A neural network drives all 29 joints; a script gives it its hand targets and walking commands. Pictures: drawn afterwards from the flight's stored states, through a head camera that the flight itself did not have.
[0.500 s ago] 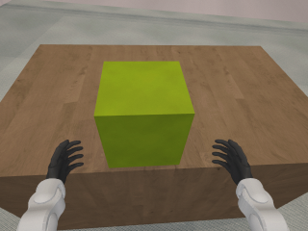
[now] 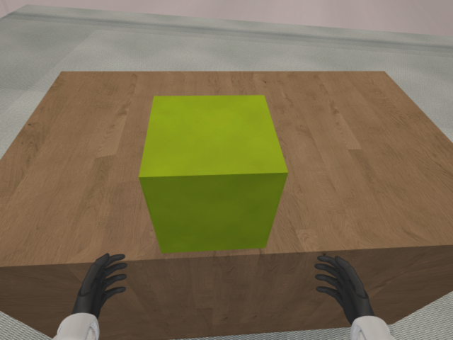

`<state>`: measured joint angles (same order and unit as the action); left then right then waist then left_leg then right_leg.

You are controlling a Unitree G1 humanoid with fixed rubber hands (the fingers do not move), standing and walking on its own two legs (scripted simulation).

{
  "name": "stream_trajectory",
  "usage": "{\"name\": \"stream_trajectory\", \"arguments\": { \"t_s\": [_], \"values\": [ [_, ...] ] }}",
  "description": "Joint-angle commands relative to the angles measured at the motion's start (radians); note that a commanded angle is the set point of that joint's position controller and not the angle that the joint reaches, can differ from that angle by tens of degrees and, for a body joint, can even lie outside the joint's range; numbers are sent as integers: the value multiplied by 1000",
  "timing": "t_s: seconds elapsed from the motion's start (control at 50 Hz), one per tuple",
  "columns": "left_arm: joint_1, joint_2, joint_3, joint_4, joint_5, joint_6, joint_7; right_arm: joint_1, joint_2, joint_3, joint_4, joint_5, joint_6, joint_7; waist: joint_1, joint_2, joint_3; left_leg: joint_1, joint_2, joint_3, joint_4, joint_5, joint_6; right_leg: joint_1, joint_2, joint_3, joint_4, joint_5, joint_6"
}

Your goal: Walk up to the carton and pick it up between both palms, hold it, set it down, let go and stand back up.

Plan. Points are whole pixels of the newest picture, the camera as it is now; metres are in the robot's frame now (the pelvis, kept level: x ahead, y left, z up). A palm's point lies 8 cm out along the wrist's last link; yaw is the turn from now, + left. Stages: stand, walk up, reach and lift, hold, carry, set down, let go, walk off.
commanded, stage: set down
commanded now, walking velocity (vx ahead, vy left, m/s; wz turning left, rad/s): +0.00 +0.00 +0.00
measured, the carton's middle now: (212, 175) +0.43 +0.04 +0.06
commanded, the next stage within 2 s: let go in 0.70 s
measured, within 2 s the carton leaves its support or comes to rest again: neither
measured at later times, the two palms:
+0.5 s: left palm (93, 333) +0.17 +0.23 -0.06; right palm (348, 334) +0.17 -0.21 -0.06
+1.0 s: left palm out of the picture +0.16 +0.22 -0.09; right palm out of the picture +0.15 -0.22 -0.09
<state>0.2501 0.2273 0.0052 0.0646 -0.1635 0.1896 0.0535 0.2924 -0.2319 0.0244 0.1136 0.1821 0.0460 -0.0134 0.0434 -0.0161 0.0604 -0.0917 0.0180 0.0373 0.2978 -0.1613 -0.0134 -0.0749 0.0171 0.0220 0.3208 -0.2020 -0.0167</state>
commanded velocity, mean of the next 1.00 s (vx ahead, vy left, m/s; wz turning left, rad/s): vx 0.00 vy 0.00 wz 0.00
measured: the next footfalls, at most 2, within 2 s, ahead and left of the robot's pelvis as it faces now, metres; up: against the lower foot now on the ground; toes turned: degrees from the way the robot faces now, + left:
none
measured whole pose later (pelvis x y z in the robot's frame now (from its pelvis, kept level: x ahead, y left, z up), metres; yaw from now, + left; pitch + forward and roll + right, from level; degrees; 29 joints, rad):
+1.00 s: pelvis +0.01 +0.00 +0.00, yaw +0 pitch -4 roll +0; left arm 0.20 0.19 0.01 0.50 0.01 0.10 0.02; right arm 0.19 -0.17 -0.02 0.72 -0.01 -0.22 0.01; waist 0.01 -0.02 0.11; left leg -0.10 0.03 0.04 0.38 -0.22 -0.02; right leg -0.07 0.03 0.03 0.38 -0.25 -0.02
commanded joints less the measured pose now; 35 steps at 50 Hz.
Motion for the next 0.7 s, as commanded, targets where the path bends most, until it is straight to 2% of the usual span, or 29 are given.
{"name": "stream_trajectory", "arguments": {
  "t_s": [0.0,0.02,0.04,0.06,0.08,0.1,0.12,0.14,0.18,0.2,0.22,0.24,0.26,0.3,0.32,0.34,0.36,0.38,0.44,0.46,0.48,0.5,0.52,0.54,0.58,0.6,0.62,0.64,0.68],
  "values": [
    [-56,86,59,-114,54,-21,7,-32,-101,-59,-102,-20,-40,10,2,15,-80,136,-31,10,5,227,-14,-88,0,13,-92,143,-6],
    [-64,103,80,-108,64,-26,-2,-37,-92,-51,-92,-20,-46,17,23,21,-111,152,-31,13,6,232,-12,-78,3,8,-93,146,-1],
    [-96,104,67,-148,47,-46,2,-58,-99,-80,-141,-39,-66,17,1,9,-128,152,-25,8,3,203,-9,-103,2,2,-89,117,-2],
    [-84,78,48,-99,72,-55,2,-45,-101,-74,-58,-52,-76,22,2,40,-102,138,-27,9,14,200,-21,-136,0,0,-82,102,-10],
    [-94,73,30,-31,90,-38,-2,-74,-97,-60,6,-74,-65,22,-16,49,-74,138,-28,12,15,172,-25,-127,0,1,-92,85,-16],
    [-112,78,52,-46,75,-40,-4,-94,-80,-59,-32,-64,-70,24,6,17,-85,123,-29,18,13,163,-12,-106,-3,5,-91,92,-4],
    [-156,83,40,-137,57,-56,9,-119,-78,-73,-110,-58,-86,25,-4,32,-112,98,-26,19,12,154,-9,-98,-2,-1,-75,90,-5],
    [-158,73,34,-129,67,-65,22,-131,-94,-74,-96,-61,-100,32,6,50,-133,86,-24,18,13,159,-23,-104,3,-6,-61,96,-8],
    [-110,79,43,-66,84,-68,29,-92,-81,-73,-26,-69,-118,41,-1,48,-145,109,-21,17,31,202,-18,-91,9,-9,-48,130,-9],
    [-132,93,40,-100,58,-79,27,-118,-88,-80,-61,-61,-133,39,-6,28,-187,118,-21,12,37,194,-11,-73,6,-2,-45,153,-2],
    [-76,88,43,-62,76,-86,26,-72,-82,-75,-15,-63,-144,36,5,45,-151,118,-19,11,40,224,-12,-81,7,-5,-39,187,-1],
    [-70,78,42,-35,76,-82,16,-86,-90,-67,5,-73,-147,35,-13,26,-160,142,-19,10,43,239,-11,-85,8,-6,-47,205,-5],
    [-93,90,59,-71,84,-95,18,-98,-89,-86,0,-75,-160,32,1,39,-206,157,-19,12,44,244,-13,-74,12,-12,-40,204,1],
    [-47,93,62,-10,90,-116,8,-69,-82,-71,49,-90,-191,32,8,0,-189,166,-22,12,59,297,-6,-75,18,-14,-31,263,12],
    [-63,104,58,-71,78,-137,12,-89,-88,-83,13,-83,-213,30,10,4,-221,167,-19,7,62,324,-4,-63,16,-14,-26,292,14],
    [-54,68,34,52,106,-122,3,-80,-90,-80,148,-101,-202,27,-13,17,-148,155,-18,6,54,276,-12,-79,13,-15,-40,241,6],
    [-59,63,40,62,103,-115,0,-90,-88,-71,152,-111,-201,34,-4,34,-139,152,-13,8,47,254,-19,-80,19,-22,-43,192,-2],
    [-52,32,17,179,120,-90,-15,-92,-96,-68,258,-135,-185,34,-37,20,-70,151,-13,7,39,203,-19,-120,15,-24,-64,140,-5],
    [-138,58,26,92,116,-115,-7,-173,-109,-92,192,-126,-212,34,-26,12,-92,90,-10,7,37,179,-20,-84,21,-32,-48,114,-7],
    [-116,45,18,200,143,-108,-8,-161,-103,-92,326,-142,-209,38,-40,37,-50,88,-13,10,39,142,-19,-116,17,-29,-49,78,-16],
    [-120,71,37,146,124,-120,-9,-163,-86,-90,247,-133,-226,38,-19,11,-112,100,-9,16,46,168,-8,-84,10,-26,-45,122,-6],
    [-81,53,14,248,152,-106,-20,-126,-84,-80,365,-159,-223,39,-41,6,-96,111,-15,16,52,174,-9,-87,12,-24,-43,152,-5],
    [-103,72,51,181,155,-122,-19,-155,-100,-86,310,-151,-245,41,-6,7,-155,129,-14,20,56,199,-5,-73,15,-25,-32,169,5],
    [-159,104,64,103,127,-139,-4,-193,-88,-94,245,-127,-257,36,-12,16,-199,111,-10,17,54,193,-5,-48,17,-27,-22,163,6],
    [-107,66,37,200,144,-148,-8,-158,-86,-96,343,-144,-272,33,-26,7,-141,110,-12,19,71,220,-8,-74,21,-28,-19,180,4],
    [-134,74,45,186,137,-154,-14,-162,-73,-88,353,-139,-277,34,-20,22,-126,107,-13,25,65,210,-8,-75,22,-26,-25,163,0],
    [-114,78,37,194,140,-149,-15,-155,-77,-92,363,-147,-276,33,-35,29,-136,120,-3,15,62,198,-9,-81,14,-23,-30,149,-3],
    [-145,82,39,160,133,-151,-12,-196,-85,-96,326,-144,-279,28,-25,25,-134,101,-11,20,61,182,-4,-80,12,-15,-28,148,-1],
    [-109,46,20,287,150,-117,-25,-160,-75,-78,443,-160,-260,26,-38,8,-51,123,-12,17,49,136,4,-117,1,-19,-47,115,-2]
  ]
}}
